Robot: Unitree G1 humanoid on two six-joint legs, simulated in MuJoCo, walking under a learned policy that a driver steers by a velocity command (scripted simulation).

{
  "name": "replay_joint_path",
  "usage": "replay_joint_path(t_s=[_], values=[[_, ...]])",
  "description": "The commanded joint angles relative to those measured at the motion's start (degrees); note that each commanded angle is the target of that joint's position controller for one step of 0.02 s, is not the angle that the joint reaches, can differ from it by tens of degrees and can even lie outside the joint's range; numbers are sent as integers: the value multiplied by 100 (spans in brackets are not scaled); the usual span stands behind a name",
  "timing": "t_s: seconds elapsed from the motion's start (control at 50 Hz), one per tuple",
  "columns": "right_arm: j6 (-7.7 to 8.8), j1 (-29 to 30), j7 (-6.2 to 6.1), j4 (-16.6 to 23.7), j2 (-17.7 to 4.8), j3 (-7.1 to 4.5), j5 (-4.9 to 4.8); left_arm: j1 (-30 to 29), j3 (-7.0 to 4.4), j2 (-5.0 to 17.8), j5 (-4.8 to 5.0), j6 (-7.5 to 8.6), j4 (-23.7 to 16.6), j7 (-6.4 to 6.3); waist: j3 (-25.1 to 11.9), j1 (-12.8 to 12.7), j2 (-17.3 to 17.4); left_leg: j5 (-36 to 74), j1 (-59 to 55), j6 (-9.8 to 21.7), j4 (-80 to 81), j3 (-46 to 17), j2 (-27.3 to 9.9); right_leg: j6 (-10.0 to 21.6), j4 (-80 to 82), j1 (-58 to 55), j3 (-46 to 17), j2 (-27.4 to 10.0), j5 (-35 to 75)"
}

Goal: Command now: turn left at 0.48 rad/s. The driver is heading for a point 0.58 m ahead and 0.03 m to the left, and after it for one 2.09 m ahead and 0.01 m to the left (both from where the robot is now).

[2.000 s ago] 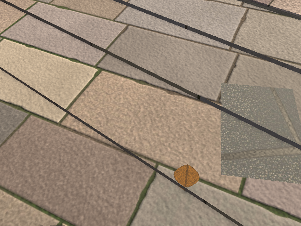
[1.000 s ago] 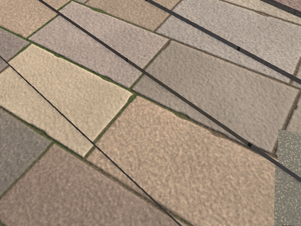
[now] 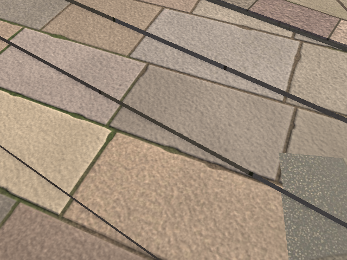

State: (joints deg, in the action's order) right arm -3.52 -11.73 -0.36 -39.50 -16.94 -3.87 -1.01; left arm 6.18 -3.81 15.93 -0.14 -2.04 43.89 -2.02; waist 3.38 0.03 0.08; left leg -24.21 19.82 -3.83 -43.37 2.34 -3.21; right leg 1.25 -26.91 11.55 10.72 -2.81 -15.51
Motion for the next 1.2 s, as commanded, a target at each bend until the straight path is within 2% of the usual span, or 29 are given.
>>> replay_joint_path(t_s=[0.02,0.04,0.06,0.08,0.1,0.12,0.14,0.2,0.26,0.32,0.42,0.46,0.5,0.52,0.54,0.58,0.62,0.66,0.7,0.76,0.8,0.82,0.84,0.86,0.9,0.94,0.98,1.14,1.2], values=[[41,-205,94,417,-502,-148,3,-231,-298,1074,123,59,-286,-4,-675,142,-740,669,-298,334,1049,224,90,935,262,-615,-991,-1586,2552],[44,-347,83,383,-604,-197,30,-62,-288,987,161,63,-181,5,-705,199,-577,1289,-771,516,1645,197,221,617,-112,-362,-752,-1392,1978],[51,-613,13,325,-930,-317,28,200,-247,753,74,81,-97,42,-819,171,240,2291,-1599,821,2027,-483,-72,150,-1027,436,-286,-981,559],[100,-946,-85,382,-1627,-492,-24,-202,-109,375,-200,116,-477,71,-768,229,1865,2507,-2398,1851,2293,-2815,-1510,-452,-2782,2417,86,40,-2111],[290,-1172,13,436,-1484,-423,123,-693,-170,597,-91,201,-632,95,-978,631,1251,1083,-2194,2576,2833,-3829,-1939,-414,-3759,2975,-1138,296,-2482],[441,-930,46,417,-1237,-344,117,-713,-242,799,93,262,-652,162,-628,456,915,-281,-2084,2365,3105,-3525,-1747,-264,-3890,3323,-1426,75,-1894],[512,-569,25,458,-1068,-298,68,-658,-300,934,143,307,-560,178,-226,286,741,-513,-1844,2019,3180,-3125,-1476,-164,-3725,3406,-1438,-47,-1288],[517,-85,-112,655,-931,-193,102,-387,-325,909,-46,381,-348,114,-233,-10,701,1737,-1545,1633,3058,-2237,-929,-312,-3323,2855,-1419,8,-183],[483,-183,-154,709,-1010,-227,106,-181,-269,708,-44,365,-249,94,-607,-39,528,3540,-1561,1634,2690,-1744,-729,-557,-2806,2344,-1361,187,138],[391,-238,-171,686,-1032,-241,52,-206,-205,612,-2,312,-237,102,-585,32,707,3356,-1462,1597,2560,-1663,-656,-709,-2098,2108,-1381,235,296],[373,-187,-90,497,-643,-57,177,-286,-92,545,27,345,-180,246,-568,224,813,3351,-1130,1541,2419,-1496,-743,-613,-1061,1094,-1253,37,517],[387,-76,-47,403,-621,-15,172,-238,-93,610,35,386,-171,280,-473,170,813,3289,-1061,1481,2255,-1520,-773,-430,-597,721,-1137,93,500],[431,-199,-42,256,-602,8,162,-121,-103,730,-26,436,-162,277,-437,36,490,2828,-1007,1136,1980,-1398,-483,-192,406,79,-1252,95,1734],[476,-350,-66,243,-621,3,285,-75,-169,1089,-31,453,-226,232,-621,148,100,2367,-990,857,1595,-1157,-153,-25,248,-291,-1824,-345,3355],[500,-781,-92,271,-618,-15,355,-94,-244,1439,12,428,-176,211,-837,528,-606,1650,-620,555,1343,-788,323,549,-81,-668,-2314,-659,4071],[444,-309,-203,343,-639,-23,298,66,-161,991,84,356,-141,245,-942,166,-998,743,-446,243,873,-506,501,1146,214,-550,-3065,-951,3318],[336,-72,-260,428,-539,-49,195,211,-152,991,58,355,-123,247,-967,42,-1230,-460,-13,218,289,-539,683,1338,433,-682,-3630,-1142,3092],[283,109,-259,523,-552,-81,137,402,-228,1210,46,416,-85,222,-1031,-124,-1130,-1358,526,155,-568,-765,652,1452,612,-951,-3979,-1371,3010],[326,61,-210,522,-526,-100,76,364,-300,1289,185,355,-59,114,-1091,-65,-827,-1035,545,154,-378,-791,494,1242,861,-768,-3791,-1099,791],[484,-178,-84,388,-327,-76,14,-302,-281,1146,231,109,-286,-12,-702,226,-1083,104,-704,311,1121,-430,620,911,1262,662,-3379,-508,-1188],[547,-824,-45,100,-407,-159,62,-417,-236,918,210,36,-424,-45,-748,537,-785,1040,-1972,467,2117,-180,625,481,760,1554,-2892,-14,-1551],[541,-1362,-98,11,-722,-260,123,-461,-129,523,163,78,-530,-7,-792,691,166,47,-2709,720,2572,-1277,-382,73,-671,2544,-2354,439,-1752],[564,-1218,-66,139,-1316,-373,272,-516,-83,330,183,187,-749,43,-419,562,1370,-1469,-2212,1381,3406,-3524,-1783,-50,-2035,3510,-1971,875,-1559],[685,-740,-68,292,-1164,-319,390,-501,-160,667,212,303,-815,78,-14,302,1167,-1964,-1751,1742,3620,-3979,-2064,13,-2859,3698,-2279,356,-1278],[810,-330,-154,341,-648,-189,150,-41,-260,873,196,345,-478,147,217,47,699,-991,-2090,1351,3547,-2738,-1518,-63,-3246,3938,-2216,184,-406],[873,-575,-185,230,-599,-165,148,-43,-212,668,127,398,-383,210,180,209,558,541,-2244,1143,3509,-1731,-1219,-186,-3565,3886,-2017,76,245],[899,-897,-165,128,-543,-154,201,-103,-151,472,171,422,-436,289,86,326,536,1428,-2319,1121,3459,-1094,-1075,-261,-3874,3914,-1785,30,566],[700,-1399,-121,-190,-774,-205,85,-1260,140,-28,164,441,-1184,570,561,721,496,2834,-2230,1210,3558,123,-1216,-274,-2240,3746,-818,-81,669],[636,-1416,-135,-316,-901,-203,50,-1257,117,82,178,461,-1323,667,309,488,678,4915,-2368,1127,3024,531,-1295,92,-1758,2921,-348,216,202]])
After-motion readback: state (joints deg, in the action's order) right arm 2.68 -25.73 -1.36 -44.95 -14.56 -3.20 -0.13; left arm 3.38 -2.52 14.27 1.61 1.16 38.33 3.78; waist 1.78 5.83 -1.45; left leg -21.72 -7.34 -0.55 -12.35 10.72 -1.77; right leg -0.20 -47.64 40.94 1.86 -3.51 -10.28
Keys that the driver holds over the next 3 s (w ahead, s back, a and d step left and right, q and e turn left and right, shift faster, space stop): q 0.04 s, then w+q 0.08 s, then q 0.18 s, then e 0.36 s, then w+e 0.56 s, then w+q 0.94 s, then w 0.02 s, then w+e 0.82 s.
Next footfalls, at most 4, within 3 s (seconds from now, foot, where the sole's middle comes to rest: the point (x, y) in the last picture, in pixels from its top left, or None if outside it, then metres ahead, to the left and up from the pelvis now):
0.06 left None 0.03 0.12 -0.77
0.50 right None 0.18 -0.08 -0.77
0.82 left None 0.09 0.16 -0.77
1.26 right None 0.39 -0.13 -0.74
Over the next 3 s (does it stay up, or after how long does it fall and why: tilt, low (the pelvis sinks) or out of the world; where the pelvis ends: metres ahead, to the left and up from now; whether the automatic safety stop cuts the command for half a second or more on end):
stays up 1.12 0.07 0.05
